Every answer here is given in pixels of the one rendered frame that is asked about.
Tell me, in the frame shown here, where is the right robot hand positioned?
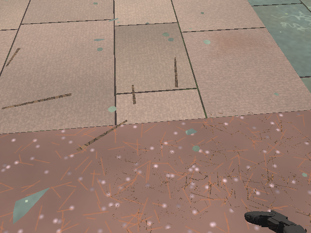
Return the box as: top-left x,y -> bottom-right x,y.
244,210 -> 307,233

